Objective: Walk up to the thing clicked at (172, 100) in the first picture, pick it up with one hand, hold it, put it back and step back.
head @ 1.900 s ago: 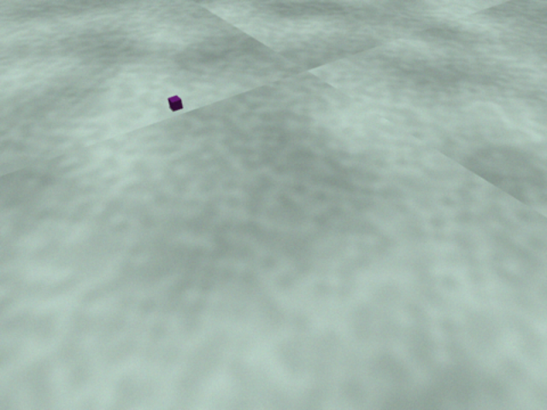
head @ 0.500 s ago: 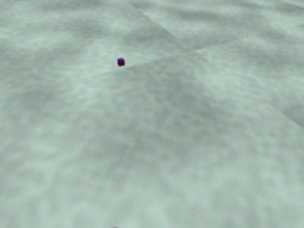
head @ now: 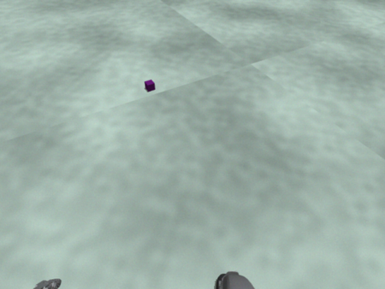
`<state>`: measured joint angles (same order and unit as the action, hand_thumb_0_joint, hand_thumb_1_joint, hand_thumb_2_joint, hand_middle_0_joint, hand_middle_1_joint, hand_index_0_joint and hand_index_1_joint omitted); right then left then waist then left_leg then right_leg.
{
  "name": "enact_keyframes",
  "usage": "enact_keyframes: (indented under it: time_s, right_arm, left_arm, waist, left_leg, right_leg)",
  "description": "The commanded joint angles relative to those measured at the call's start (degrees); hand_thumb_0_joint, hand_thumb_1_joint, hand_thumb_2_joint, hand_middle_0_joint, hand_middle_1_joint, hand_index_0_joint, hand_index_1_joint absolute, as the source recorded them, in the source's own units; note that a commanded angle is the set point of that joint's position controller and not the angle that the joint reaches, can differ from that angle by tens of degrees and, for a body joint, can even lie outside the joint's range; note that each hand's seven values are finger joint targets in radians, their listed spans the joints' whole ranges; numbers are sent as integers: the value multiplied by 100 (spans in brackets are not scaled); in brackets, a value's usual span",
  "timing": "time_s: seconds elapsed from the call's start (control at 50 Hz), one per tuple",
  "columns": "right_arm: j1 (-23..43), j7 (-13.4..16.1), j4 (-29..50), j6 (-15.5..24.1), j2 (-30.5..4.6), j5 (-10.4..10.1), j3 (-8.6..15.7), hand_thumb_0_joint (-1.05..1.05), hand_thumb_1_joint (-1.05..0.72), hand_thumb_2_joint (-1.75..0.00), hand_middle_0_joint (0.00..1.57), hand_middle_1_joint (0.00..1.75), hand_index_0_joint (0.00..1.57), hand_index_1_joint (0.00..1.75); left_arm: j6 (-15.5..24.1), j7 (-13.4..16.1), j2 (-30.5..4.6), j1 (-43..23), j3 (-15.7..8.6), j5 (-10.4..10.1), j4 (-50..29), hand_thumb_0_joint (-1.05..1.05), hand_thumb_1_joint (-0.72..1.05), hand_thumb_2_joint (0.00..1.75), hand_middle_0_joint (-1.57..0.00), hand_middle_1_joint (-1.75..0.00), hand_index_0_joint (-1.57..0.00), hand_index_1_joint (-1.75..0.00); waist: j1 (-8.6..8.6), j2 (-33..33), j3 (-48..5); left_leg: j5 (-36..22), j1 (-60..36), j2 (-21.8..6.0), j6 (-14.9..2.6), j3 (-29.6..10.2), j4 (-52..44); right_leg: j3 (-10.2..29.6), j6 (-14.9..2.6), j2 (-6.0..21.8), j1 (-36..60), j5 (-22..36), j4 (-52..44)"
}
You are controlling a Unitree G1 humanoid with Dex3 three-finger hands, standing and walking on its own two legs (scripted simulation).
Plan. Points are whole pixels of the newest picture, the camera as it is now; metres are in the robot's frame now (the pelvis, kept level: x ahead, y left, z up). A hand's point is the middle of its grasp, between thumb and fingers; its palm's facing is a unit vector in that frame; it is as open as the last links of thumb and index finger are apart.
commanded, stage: walk up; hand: left
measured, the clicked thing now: (149, 85) +1.85 +0.25 -0.74
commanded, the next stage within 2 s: none
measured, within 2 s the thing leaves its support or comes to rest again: neither
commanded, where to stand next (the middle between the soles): +1.48 +0.00 m, yaw +3 degrees
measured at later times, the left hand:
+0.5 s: hand (80, 234) +0.31 +0.29 -0.17, palm faces +0.06 -0.94 -0.34, open 7.4 cm
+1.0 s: hand (119, 122) +0.71 +0.23 -0.13, palm faces -0.02 -0.91 -0.41, open 7.4 cm
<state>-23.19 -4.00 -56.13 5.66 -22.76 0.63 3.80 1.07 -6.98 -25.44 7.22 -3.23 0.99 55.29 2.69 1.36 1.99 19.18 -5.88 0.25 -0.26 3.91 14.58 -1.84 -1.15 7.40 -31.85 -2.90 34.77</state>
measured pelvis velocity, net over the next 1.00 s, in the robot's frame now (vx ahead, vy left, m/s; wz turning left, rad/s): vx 0.59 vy -0.04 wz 0.02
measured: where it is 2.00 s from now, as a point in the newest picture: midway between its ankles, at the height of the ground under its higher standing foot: (187, 157)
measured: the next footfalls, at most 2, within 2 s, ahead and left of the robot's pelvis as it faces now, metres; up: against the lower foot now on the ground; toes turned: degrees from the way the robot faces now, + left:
right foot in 0.08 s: +0.24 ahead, -0.16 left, +0.00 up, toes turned -5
left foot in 0.48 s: +0.48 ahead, +0.13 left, +0.00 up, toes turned +10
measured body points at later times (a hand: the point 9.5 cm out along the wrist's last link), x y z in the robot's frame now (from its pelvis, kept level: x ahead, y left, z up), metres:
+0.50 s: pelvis +0.32 +0.00 -0.02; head +0.32 +0.03 +0.43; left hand +0.31 +0.34 -0.15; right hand +0.48 -0.32 -0.09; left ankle +0.44 +0.12 -0.74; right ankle +0.20 -0.15 -0.73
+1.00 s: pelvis +0.59 -0.04 -0.02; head +0.60 -0.07 +0.43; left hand +0.71 +0.28 -0.10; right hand +0.61 -0.37 -0.15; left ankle +0.46 +0.11 -0.69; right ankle +0.69 -0.15 -0.74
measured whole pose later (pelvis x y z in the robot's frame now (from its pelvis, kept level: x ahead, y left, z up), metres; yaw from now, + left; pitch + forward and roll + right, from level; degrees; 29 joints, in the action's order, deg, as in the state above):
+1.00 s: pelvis +0.59 -0.04 -0.02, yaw +1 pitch -3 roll +1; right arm -20.1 -2.1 -53.7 3.0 -25.1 0.5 3.3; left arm 4.7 -4.6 -23.6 9.4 -3.5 0.6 50.7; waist 1.2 -2.0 3.7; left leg 27.5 10.1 -4.4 -0.8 2.0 55.3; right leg -5.2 -2.2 3.4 -24.4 -12.4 39.6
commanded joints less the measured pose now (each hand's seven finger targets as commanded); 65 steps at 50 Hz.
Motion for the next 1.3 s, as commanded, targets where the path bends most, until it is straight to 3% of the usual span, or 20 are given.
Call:
enact_keyframes:
  time_s: [0.0, 0.04, 0.06, 0.08, 0.1, 0.18, 0.38, 0.44, 0.46, 0.48, 0.5, 0.54, 0.6, 0.78, 0.88, 0.9, 0.92, 0.94, 1.04, 1.28]
  right_arm:
    - [294, 231, 598, 114, -1766, 3, 494, 0, -90, -90, 20, 30, 20, 30]
    - [345, 240, 719, 71, -1516, 77, 396, 0, -90, -90, 20, 30, 20, 30]
    - [43, 226, 817, 67, -1116, 28, 254, 0, -90, -90, 20, 30, 20, 30]
    - [-151, 240, 933, 100, -969, -110, 177, 0, -90, -90, 20, 30, 20, 30]
    - [384, 297, 858, 123, -1540, -80, 291, 0, -90, -90, 20, 30, 20, 30]
    - [333, 144, 582, 66, -1314, -99, 242, 0, -90, -90, 20, 30, 20, 30]
    - [1213, -135, 812, -7, -1135, 35, 370, 0, -90, -90, 20, 30, 20, 30]
    - [231, -8, 517, 47, -1514, 132, 532, 0, -90, -90, 20, 30, 20, 30]
    - [-543, 83, 412, 70, -1948, 242, 679, 0, -90, -90, 20, 30, 20, 30]
    - [-467, 164, 652, 105, -2333, 177, 715, 0, -90, -90, 20, 30, 20, 30]
    - [-96, 166, 744, 83, -2457, -104, 763, 0, -90, -90, 20, 30, 20, 30]
    - [634, 201, 921, 93, -1897, -143, 548, 0, -90, -90, 20, 30, 20, 30]
    - [906, 192, 957, 159, -1579, -109, 395, 0, -90, -90, 20, 30, 20, 30]
    - [740, 161, 997, 148, -1652, -70, 400, 0, -90, -90, 20, 30, 20, 30]
    - [783, 251, 1037, 59, -1557, -17, 343, 0, -90, -90, 20, 30, 20, 30]
    - [488, 239, 1024, 53, -1227, -2, 224, 0, -90, -90, 20, 30, 20, 30]
    - [201, 223, 1144, 49, -797, -63, 67, 0, -90, -90, 20, 30, 20, 30]
    - [471, 277, 1048, -11, -1340, -67, 206, 0, -90, -90, 20, 30, 20, 30]
    - [166, 165, 506, -110, -1387, -84, 245, 0, -90, -90, 20, 30, 20, 30]
    - [1580, -81, 937, -105, -1037, 74, 261, 0, -90, -90, 20, 30, 20, 30]
  left_arm:
    - [288, 97, -828, -861, -279, -78, -727, 0, 90, 90, -20, -30, -20, -30]
    - [321, 222, -1086, 715, -472, -69, -262, 0, 90, 90, -20, -30, -20, -30]
    - [357, 299, -1501, 1538, -644, 15, -145, 0, 90, 90, -20, -30, -20, -30]
    - [415, 349, -1994, 1667, -728, 6, -279, 0, 90, 90, -20, -30, -20, -30]
    - [412, 386, -1996, 1373, -720, -118, -410, 0, 90, 90, -20, -30, -20, -30]
    - [497, 440, -1302, 362, -455, -149, -589, 0, 90, 90, -20, -30, -20, -30]
    - [568, 303, -1486, 200, -429, -14, -926, 0, 90, 90, -20, -30, -20, -30]
    - [506, 341, -1156, 655, -267, -24, -854, 0, 90, 90, -20, -30, -20, -30]
    - [475, 374, -809, 936, -133, -53, -867, 0, 90, 90, -20, -30, -20, -30]
    - [462, 408, -617, 1105, -89, -156, -966, 0, 90, 90, -20, -30, -20, -30]
    - [419, 500, -1355, 948, -205, -121, -853, 0, 90, 90, -20, -30, -20, -30]
    - [426, 468, -1348, 1056, -182, -160, -607, 0, 90, 90, -20, -30, -20, -30]
    - [360, 340, -1190, 1364, -222, -132, -404, 0, 90, 90, -20, -30, -20, -30]
    - [308, 92, -876, 121, -241, -23, -792, 0, 90, 90, -20, -30, -20, -30]
    - [364, 193, -1129, 897, -431, -35, -523, 0, 90, 90, -20, -30, -20, -30]
    - [421, 272, -1423, 1513, -555, -3, -380, 0, 90, 90, -20, -30, -20, -30]
    - [458, 369, -1955, 1889, -687, 10, -441, 0, 90, 90, -20, -30, -20, -30]
    - [441, 395, -2164, 1781, -666, -98, -483, 0, 90, 90, -20, -30, -20, -30]
    - [493, 471, -1318, 675, -425, -157, -773, 0, 90, 90, -20, -30, -20, -30]
    - [545, 427, -1374, 1072, -444, -44, -937, 0, 90, 90, -20, -30, -20, -30]
  waist:
    - [-122, -637, 49]
    - [-838, -60, -991]
    - [-1096, 868, -1587]
    - [-1014, 1574, -1678]
    - [-1125, 819, -1303]
    - [-375, 742, -29]
    - [-254, 384, -39]
    - [225, -771, -660]
    - [584, -1811, -989]
    - [422, -2192, -1029]
    - [375, -1030, -1006]
    - [-65, -463, -320]
    - [-322, -911, -131]
    - [-95, -721, 31]
    - [-715, -151, -319]
    - [-951, 760, -709]
    - [-979, 1966, -922]
    - [-1032, 1472, -662]
    - [-323, 758, 35]
    - [-619, 400, 179]
  left_leg:
    - [-2773, 641, -1391, -824, -548, 295]
    - [-3190, 1215, -854, -581, -26, 2697]
    - [-1659, 2547, -465, -443, 75, 4391]
    - [979, 4362, 233, -303, -151, 5575]
    - [890, 4661, -142, -325, -717, 6140]
    - [-217, 3746, -706, -277, -847, 4816]
    - [-1576, 2272, -633, 44, 45, 1974]
    - [-570, 378, -238, -275, 249, 1718]
    - [700, -354, -1052, -598, -1080, 1190]
    - [1501, -763, -2536, -1030, -4194, 10]
    - [1771, -159, -2819, -1347, -4579, -362]
    - [713, 602, -2177, -1085, -2584, -57]
    - [-526, 1473, -1787, -1038, -1204, -159]
    - [-1350, 1391, -1381, -948, -154, -7]
    - [-1516, 2016, -1311, -687, -52, 1819]
    - [-1417, 2664, -818, -509, 301, 3424]
    - [765, 3896, -94, -217, 321, 4914]
    - [1086, 4388, -79, -157, -262, 5513]
    - [-335, 3734, -724, -171, -709, 4767]
    - [-1437, 3332, -677, 11, -153, 1951]
  right_leg:
    - [-368, -202, -390, 997, -254, -401]
    - [-575, -360, -656, 3267, -711, -621]
    - [696, -548, 285, 4670, -1899, -730]
    - [3540, -1215, 1928, 5625, -2495, -1598]
    - [3917, -1599, 2096, 4977, -2393, -1884]
    - [1123, -1027, 917, 2500, -1022, -2115]
    - [126, -1004, 699, 1499, -1863, -2104]
    - [-438, -710, 155, 1017, -168, 354]
    - [-533, -461, -218, 163, -694, 2282]
    - [-11, -206, -1080, -1149, -2805, 3462]
    - [787, -294, -696, -984, -2533, 3733]
    - [881, -181, -233, -805, -1692, 3456]
    - [579, 18, 48, -110, -1475, 2652]
    - [-170, 31, -117, 503, 6, 5]
    - [-203, -191, -358, 2478, -698, -124]
    - [268, -335, -190, 3472, -1656, -617]
    - [2734, -722, 1259, 4182, -2846, -1567]
    - [4170, -1152, 1786, 3801, -3121, -2302]
    - [1407, -817, 797, 2154, -1804, -2266]
    - [297, -929, 691, 2430, -687, -2053]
